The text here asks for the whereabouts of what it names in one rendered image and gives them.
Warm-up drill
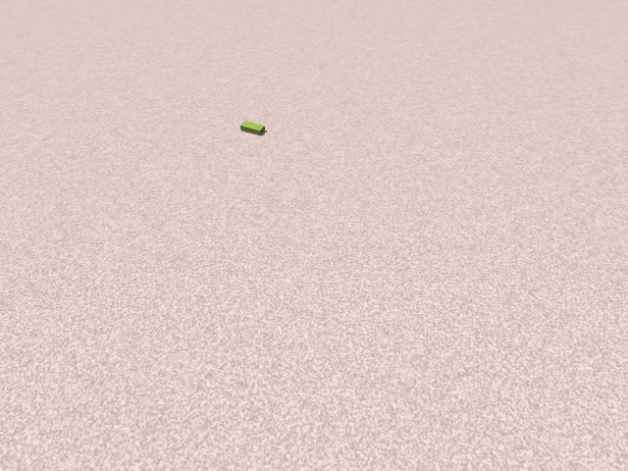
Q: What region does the small box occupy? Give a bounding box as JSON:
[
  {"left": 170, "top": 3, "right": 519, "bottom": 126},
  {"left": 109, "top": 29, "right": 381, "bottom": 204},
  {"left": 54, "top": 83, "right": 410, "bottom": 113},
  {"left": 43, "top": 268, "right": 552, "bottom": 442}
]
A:
[{"left": 240, "top": 121, "right": 265, "bottom": 135}]

